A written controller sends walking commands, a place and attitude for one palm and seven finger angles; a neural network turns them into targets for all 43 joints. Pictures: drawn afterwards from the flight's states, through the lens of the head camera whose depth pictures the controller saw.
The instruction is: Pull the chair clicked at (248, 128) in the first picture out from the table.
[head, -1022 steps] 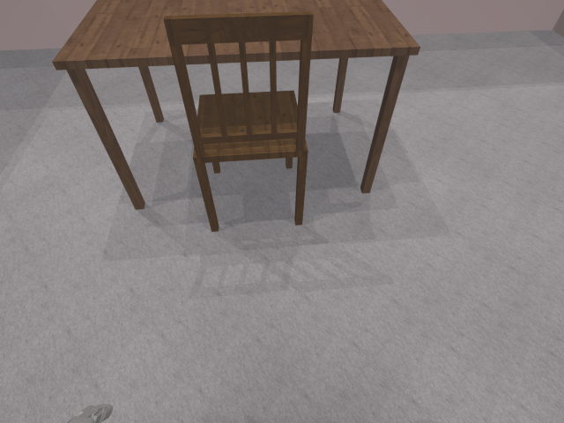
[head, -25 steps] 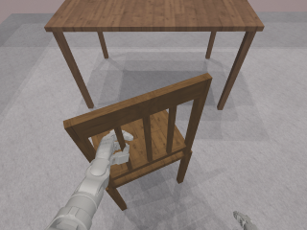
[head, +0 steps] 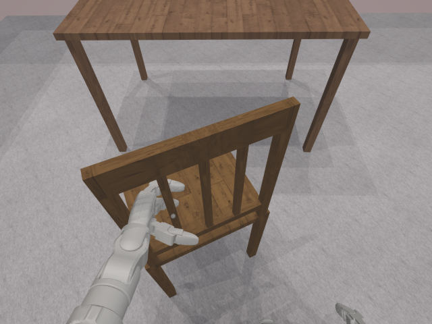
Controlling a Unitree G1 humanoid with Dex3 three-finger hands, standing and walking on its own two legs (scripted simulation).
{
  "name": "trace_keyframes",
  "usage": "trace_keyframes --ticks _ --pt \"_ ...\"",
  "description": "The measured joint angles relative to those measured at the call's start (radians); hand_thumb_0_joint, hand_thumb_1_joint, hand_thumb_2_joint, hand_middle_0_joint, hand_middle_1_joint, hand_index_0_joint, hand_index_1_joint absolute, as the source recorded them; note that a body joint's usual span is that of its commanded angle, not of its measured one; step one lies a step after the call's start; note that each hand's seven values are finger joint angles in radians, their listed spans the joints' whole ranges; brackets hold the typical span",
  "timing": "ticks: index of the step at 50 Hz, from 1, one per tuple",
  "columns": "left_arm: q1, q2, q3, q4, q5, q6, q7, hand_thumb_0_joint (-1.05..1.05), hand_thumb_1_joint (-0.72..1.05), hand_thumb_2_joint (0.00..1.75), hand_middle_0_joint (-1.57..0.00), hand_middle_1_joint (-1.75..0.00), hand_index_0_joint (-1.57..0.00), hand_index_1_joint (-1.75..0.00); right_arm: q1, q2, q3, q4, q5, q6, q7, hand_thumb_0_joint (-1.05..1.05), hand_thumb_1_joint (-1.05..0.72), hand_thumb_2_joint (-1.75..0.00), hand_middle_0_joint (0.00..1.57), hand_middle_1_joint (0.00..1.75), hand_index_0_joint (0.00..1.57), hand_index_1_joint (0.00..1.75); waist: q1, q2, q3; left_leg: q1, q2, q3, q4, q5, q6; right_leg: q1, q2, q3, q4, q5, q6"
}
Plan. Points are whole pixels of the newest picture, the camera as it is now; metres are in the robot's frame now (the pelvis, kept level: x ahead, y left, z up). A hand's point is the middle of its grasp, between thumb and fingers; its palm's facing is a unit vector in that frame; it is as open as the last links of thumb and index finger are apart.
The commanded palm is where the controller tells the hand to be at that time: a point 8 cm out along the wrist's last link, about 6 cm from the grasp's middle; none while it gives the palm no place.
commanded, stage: open the thumb and straighten the fingers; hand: left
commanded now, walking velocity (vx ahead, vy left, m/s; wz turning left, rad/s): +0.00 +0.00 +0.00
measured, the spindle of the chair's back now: (206, 197) +0.40 +0.02 -0.07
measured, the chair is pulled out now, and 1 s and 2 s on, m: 0.56 0.56 0.56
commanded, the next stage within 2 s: draw the fingers out of the gap in 0.32 s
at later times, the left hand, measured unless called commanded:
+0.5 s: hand (173, 217) +0.33 +0.09 -0.02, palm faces -0.11 -0.98 -0.17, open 17.4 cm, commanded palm +0.30 +0.14 +0.00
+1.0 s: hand (164, 269) +0.23 +0.10 -0.02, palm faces -0.08 -0.98 -0.17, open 17.5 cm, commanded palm +0.21 +0.14 +0.00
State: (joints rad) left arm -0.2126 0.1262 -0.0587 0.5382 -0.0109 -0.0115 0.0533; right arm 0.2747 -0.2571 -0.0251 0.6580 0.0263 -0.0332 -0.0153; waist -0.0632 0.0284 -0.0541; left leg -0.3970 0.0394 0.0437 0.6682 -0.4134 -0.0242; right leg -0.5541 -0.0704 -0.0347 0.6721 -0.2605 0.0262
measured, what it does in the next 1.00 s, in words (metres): stands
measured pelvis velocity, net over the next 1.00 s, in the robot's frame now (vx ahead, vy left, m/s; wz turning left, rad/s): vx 0.01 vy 0.00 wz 0.04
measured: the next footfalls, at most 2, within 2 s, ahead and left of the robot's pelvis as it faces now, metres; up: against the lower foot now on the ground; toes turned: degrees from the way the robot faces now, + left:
none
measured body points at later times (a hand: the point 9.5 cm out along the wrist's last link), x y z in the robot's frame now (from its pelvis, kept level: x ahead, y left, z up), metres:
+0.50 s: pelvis +0.00 -0.01 -0.01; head +0.05 -0.02 +0.44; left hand +0.33 +0.14 -0.01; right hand +0.12 -0.27 -0.12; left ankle -0.05 +0.13 -0.72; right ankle +0.04 -0.14 -0.72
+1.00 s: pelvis +0.01 +0.00 -0.02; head +0.04 -0.02 +0.43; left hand +0.23 +0.15 -0.01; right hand +0.19 -0.23 -0.10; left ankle -0.05 +0.13 -0.72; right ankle +0.04 -0.14 -0.72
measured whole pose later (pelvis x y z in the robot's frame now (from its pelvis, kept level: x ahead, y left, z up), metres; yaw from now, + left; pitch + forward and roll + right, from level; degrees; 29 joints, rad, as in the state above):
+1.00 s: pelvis +0.01 +0.00 -0.02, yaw +2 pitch +9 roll +0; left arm 0.31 0.14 -0.18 -0.06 0.02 0.12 0.06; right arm 0.22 -0.24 0.02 0.49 0.02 -0.08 -0.04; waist -0.02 0.04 -0.10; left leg -0.48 0.03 0.00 0.83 -0.50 -0.03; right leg -0.62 -0.09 -0.07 0.83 -0.36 0.02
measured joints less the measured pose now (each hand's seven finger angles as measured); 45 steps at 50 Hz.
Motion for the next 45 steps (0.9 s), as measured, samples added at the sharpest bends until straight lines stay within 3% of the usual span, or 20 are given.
trace_keyframes --ticks 5,13,18,26,38,45 --pt "0.009 -0.002 0.004 -0.025 -0.004 0.019 -0.002 0.0 -0.47 0.24 -0.24 -0.84 -0.3 -0.87 -0.003 0.014 0.009 -0.021 -0.001 -0.003 0.0 0.01 -0.9 -0.9 0.2 0.3 0.2 0.3 0.004 0.009 -0.009 -0.022 -0.001 0.001 0.027 -0.013 -0.001 -0.025 -0.002 0.003 0.032 -0.015 -0.001" --pt "0.009 -0.001 0.006 -0.053 -0.003 0.044 -0.008 -0.01 -0.53 0.21 -0.11 -0.34 -0.12 -0.34 -0.008 0.019 0.019 -0.041 -0.002 -0.004 -0.005 0.01 -0.9 -0.9 0.2 0.3 0.2 0.3 0.008 0.01 -0.014 -0.047 0.002 -0.009 0.056 -0.026 -0.005 -0.048 -0.002 -0.005 0.061 -0.031 -0.004" --pt "0.021 0.003 0.007 -0.08 -0.003 0.055 -0.013 -0.01 -0.54 0.21 -0.05 -0.14 -0.05 -0.14 -0.007 0.011 0.017 -0.05 -0.002 -0.001 -0.009 0.01 -0.9 -0.9 0.2 0.3 0.2 0.3 0.006 0.007 -0.016 -0.053 0.003 -0.013 0.064 -0.031 -0.008 -0.053 -0.001 -0.008 0.07 -0.037 -0.006" --pt "0.063 0.006 0.004 -0.135 -0.001 0.069 -0.017 -0.01 -0.54 0.2 -0.02 -0.03 -0.01 -0.03 -0.003 -0.002 0.008 -0.066 -0.002 0.007 -0.01 0.01 -0.9 -0.9 0.2 0.3 0.2 0.3 0.004 0.003 -0.021 -0.059 0.007 -0.015 0.071 -0.038 -0.01 -0.059 0.001 -0.011 0.077 -0.044 -0.008" --pt "0.355 0.011 -0.075 -0.415 0.01 0.094 0.005 -0.01 -0.54 0.2 -0.01 0.0 0.0 0.0 -0.01 0.008 0.011 -0.112 -0.001 -0.015 -0.015 0.01 -0.9 -0.9 0.2 0.3 0.2 0.3 0.019 0.012 -0.027 -0.054 0.005 -0.026 0.095 -0.06 -0.009 -0.049 -0.004 -0.02 0.1 -0.069 -0.005" --pt "0.452 0.009 -0.12 -0.522 0.027 0.115 0.011 -0.01 -0.54 0.2 -0.01 0.0 0.0 0.0 -0.041 0.015 0.032 -0.139 -0.004 -0.038 -0.023 0.01 -0.9 -0.9 0.2 0.3 0.2 0.3 0.034 0.014 -0.033 -0.069 -0.003 -0.039 0.135 -0.077 -0.007 -0.055 -0.014 -0.029 0.135 -0.088 -0.003"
